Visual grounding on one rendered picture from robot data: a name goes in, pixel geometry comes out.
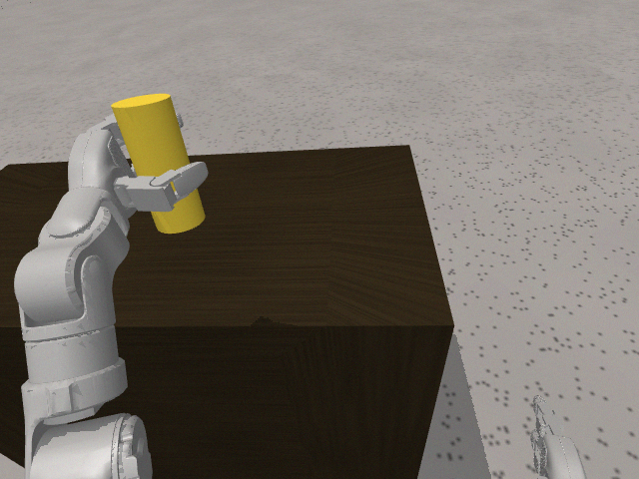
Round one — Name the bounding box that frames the left robot hand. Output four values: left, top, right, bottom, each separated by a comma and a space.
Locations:
68, 112, 208, 218

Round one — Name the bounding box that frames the can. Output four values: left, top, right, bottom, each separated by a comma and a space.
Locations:
111, 94, 205, 234

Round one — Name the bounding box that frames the right robot hand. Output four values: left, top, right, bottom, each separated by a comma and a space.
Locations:
531, 395, 587, 479

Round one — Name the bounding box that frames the left robot arm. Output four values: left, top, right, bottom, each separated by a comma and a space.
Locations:
14, 187, 153, 479

